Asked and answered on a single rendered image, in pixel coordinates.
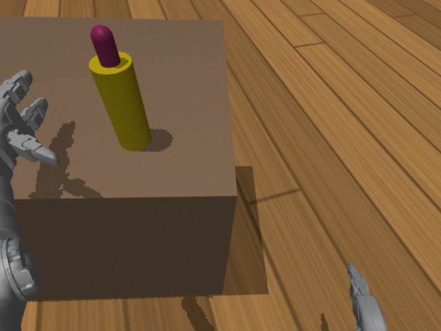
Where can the right robot hand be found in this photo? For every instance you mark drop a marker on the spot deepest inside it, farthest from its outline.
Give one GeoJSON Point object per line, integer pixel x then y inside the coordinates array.
{"type": "Point", "coordinates": [366, 308]}

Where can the left robot arm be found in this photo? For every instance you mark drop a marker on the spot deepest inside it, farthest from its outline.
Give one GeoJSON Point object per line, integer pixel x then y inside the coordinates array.
{"type": "Point", "coordinates": [20, 274]}

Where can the left robot hand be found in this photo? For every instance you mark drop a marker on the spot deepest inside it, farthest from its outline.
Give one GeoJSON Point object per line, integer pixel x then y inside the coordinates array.
{"type": "Point", "coordinates": [17, 130]}

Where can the bottle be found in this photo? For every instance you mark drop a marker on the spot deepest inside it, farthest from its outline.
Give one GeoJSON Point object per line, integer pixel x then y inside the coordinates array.
{"type": "Point", "coordinates": [115, 78]}

